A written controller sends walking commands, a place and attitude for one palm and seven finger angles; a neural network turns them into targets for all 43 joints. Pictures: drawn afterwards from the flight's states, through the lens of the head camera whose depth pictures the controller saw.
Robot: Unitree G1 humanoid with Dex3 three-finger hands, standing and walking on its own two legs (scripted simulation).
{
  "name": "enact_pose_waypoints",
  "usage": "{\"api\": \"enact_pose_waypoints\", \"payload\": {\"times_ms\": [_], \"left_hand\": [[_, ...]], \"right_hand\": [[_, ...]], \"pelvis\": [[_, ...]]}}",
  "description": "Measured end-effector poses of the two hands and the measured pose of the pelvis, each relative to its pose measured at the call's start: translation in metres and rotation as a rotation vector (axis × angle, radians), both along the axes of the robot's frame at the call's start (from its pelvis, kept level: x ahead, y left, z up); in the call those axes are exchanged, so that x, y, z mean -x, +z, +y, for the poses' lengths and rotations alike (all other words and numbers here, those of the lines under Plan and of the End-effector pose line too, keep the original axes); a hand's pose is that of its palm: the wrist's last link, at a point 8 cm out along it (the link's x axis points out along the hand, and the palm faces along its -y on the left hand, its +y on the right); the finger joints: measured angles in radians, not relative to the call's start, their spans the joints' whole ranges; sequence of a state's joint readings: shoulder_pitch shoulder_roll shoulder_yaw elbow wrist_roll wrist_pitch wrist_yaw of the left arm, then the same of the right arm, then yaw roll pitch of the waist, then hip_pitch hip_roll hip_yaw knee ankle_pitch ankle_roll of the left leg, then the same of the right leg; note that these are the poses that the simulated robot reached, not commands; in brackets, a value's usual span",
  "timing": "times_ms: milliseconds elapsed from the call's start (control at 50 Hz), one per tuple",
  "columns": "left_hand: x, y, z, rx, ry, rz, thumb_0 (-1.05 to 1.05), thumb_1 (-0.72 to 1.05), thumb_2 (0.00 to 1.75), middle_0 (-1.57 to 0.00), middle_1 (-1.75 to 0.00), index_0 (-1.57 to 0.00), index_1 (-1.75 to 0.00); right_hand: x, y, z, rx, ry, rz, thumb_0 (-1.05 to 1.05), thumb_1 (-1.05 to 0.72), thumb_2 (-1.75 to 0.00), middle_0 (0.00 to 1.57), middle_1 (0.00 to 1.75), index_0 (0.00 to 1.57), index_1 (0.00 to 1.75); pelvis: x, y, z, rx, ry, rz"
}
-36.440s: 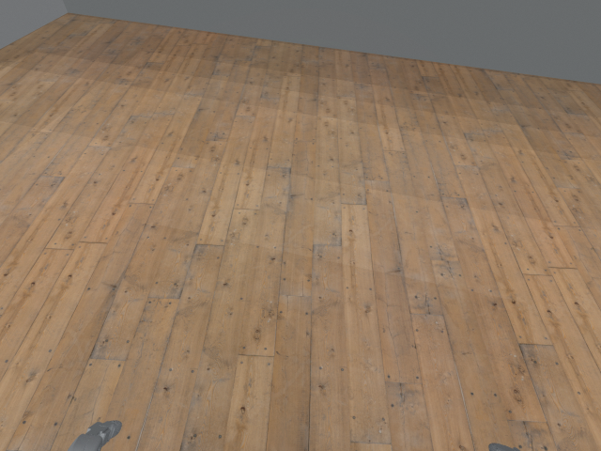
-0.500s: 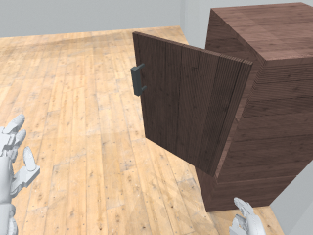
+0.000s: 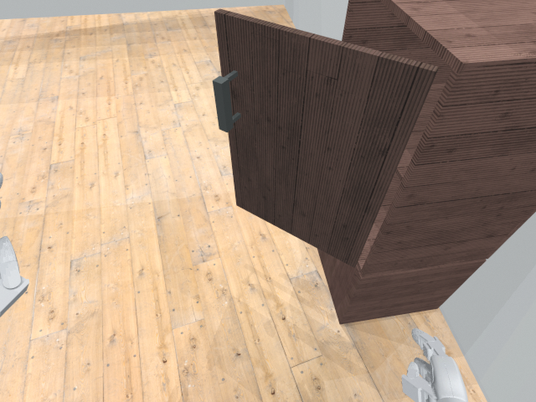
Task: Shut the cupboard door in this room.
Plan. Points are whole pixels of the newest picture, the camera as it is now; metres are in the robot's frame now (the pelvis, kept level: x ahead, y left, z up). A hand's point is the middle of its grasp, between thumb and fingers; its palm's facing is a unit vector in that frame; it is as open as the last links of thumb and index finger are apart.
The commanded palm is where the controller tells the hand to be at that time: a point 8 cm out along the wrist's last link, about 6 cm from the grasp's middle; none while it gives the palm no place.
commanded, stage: step back with the hand held close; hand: left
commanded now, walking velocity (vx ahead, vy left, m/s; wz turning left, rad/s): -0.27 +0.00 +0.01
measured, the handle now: (229, 101) +0.70 +0.13 +0.07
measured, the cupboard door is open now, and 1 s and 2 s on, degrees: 48 48 48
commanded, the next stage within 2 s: stop stepping back and stand still in 0.82 s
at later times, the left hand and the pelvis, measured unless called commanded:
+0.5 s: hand out of the picture +0.10 +0.26 +0.17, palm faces +0.53 -0.74 -0.42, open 7.4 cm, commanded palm +0.04 +0.30 +0.18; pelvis -0.09 -0.01 -0.02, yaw +3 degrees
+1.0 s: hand out of the picture +0.01 +0.28 +0.18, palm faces +0.50 -0.75 -0.43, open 7.4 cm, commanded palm -0.07 +0.31 +0.18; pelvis -0.18 +0.00 +0.00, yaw +4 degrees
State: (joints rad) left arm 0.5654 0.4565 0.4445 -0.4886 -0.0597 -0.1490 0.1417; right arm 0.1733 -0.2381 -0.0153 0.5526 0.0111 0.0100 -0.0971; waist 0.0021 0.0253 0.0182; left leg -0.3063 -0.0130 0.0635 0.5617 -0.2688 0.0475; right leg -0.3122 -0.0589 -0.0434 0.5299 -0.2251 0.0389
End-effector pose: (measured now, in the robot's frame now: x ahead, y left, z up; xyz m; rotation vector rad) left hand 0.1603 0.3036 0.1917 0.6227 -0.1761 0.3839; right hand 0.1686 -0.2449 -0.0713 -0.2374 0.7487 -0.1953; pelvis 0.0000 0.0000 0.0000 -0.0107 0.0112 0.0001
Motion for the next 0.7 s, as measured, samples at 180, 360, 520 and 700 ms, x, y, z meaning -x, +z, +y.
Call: {"api": "enact_pose_waypoints", "payload": {"times_ms": [180,360,520,700], "left_hand": [[0.043,-0.018,0.007,0.046,0.05,-0.063,0.02,0.89,0.9,-0.21,-0.3,-0.21,-0.3],[0.082,-0.013,-0.007,0.018,0.049,-0.185,0.02,0.89,0.9,-0.21,-0.31,-0.21,-0.3],[0.104,-0.005,-0.006,0.015,0.026,-0.211,0.02,0.89,0.9,-0.21,-0.31,-0.21,-0.3],[0.144,0.0,0.004,-0.075,0.032,-0.198,0.02,0.89,0.9,-0.22,-0.31,-0.21,-0.3]], "right_hand": [[0.034,-0.002,0.011,0.0,0.044,-0.033,0.01,-0.91,-0.89,0.2,0.3,0.21,0.3],[0.073,-0.014,0.003,0.021,0.088,-0.005,0.01,-0.9,-0.89,0.2,0.3,0.21,0.3],[0.104,-0.014,-0.004,0.037,0.076,0.029,0.01,-0.91,-0.89,0.2,0.3,0.21,0.3],[0.127,-0.018,0.006,0.02,0.085,0.012,0.01,-0.91,-0.89,0.2,0.3,0.21,0.3]], "pelvis": [[0.035,-0.009,-0.001,0.009,0.009,-0.017],[0.064,-0.019,-0.013,0.017,0.058,-0.041],[0.089,-0.017,-0.01,0.01,0.051,-0.025],[0.117,-0.022,-0.013,0.05,0.111,0.003]]}}
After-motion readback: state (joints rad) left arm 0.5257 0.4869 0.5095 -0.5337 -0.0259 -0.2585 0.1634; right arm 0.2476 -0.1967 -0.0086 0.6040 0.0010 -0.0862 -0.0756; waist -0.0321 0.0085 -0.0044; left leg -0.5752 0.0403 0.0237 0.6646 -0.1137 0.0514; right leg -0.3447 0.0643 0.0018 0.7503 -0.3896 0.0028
